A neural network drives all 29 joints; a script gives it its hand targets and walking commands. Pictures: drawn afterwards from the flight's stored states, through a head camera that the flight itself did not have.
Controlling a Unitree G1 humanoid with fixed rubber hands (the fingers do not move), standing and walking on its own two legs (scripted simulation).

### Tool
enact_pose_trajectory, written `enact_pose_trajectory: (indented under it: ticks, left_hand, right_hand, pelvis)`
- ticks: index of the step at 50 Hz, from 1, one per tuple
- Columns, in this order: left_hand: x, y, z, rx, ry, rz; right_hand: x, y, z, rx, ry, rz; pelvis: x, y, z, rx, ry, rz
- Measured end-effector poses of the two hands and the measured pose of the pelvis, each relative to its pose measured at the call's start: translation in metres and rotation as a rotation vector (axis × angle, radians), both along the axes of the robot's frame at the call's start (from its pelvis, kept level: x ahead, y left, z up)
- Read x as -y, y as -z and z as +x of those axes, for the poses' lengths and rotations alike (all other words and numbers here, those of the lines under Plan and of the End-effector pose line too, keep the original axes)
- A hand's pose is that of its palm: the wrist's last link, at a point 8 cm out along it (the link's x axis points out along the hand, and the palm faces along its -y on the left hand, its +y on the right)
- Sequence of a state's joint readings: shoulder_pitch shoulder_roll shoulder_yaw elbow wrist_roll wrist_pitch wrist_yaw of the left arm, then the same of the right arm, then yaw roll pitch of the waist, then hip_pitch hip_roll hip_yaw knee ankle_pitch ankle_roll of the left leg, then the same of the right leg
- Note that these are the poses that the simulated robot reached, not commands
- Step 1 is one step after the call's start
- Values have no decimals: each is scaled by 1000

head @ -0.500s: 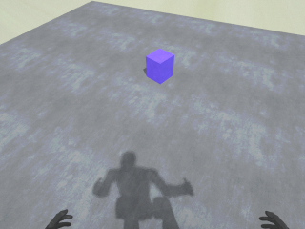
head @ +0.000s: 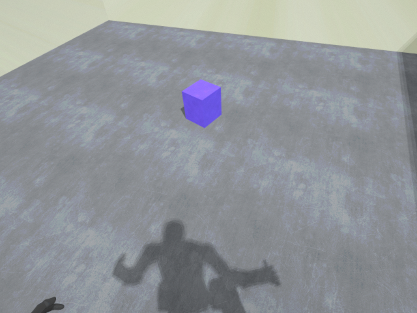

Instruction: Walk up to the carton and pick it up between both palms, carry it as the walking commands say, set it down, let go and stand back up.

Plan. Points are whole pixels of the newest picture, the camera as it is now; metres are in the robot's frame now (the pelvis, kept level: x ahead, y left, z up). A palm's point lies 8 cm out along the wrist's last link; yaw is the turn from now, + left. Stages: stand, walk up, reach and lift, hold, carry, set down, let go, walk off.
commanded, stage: walk up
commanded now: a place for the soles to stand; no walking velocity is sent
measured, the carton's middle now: (202, 103) +1.69 +0.11 -0.64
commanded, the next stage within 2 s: none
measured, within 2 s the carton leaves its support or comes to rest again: neither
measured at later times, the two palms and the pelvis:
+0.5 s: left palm (56, 281) +0.23 +0.37 -0.09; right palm (327, 188) +0.42 -0.26 -0.05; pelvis +0.22 +0.03 -0.01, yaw +3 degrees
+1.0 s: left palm (100, 156) +0.55 +0.35 -0.04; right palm (328, 159) +0.56 -0.32 -0.10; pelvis +0.46 +0.00 +0.00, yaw +3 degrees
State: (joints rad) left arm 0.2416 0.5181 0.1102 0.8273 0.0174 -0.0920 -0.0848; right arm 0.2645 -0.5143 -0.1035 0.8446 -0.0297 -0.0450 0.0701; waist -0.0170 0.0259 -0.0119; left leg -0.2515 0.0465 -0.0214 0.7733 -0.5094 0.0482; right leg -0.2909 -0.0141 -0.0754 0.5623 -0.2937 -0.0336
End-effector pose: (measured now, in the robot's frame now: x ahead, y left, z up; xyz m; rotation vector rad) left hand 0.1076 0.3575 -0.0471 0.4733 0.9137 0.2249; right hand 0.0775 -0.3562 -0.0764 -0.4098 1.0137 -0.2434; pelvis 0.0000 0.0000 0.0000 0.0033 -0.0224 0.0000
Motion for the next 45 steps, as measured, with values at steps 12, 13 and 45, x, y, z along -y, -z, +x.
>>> enact_pose_trajectory:
  ticks: [12, 13, 45]
  left_hand:
    - [6, -2, -20, -118, -164, -2]
    - [5, 1, -17, -132, -173, -7]
    - [17, -3, 449, 87, 41, 8]
  right_hand:
    - [-43, -8, 167, 54, -223, 105]
    - [-50, -10, 186, 71, -240, 110]
    - [-16, 27, 404, -52, -39, 44]
  pelvis:
    - [5, -13, 86, 9, -66, -22]
    - [3, -12, 95, 10, -69, -23]
    - [0, 11, 420, 1, -36, 7]
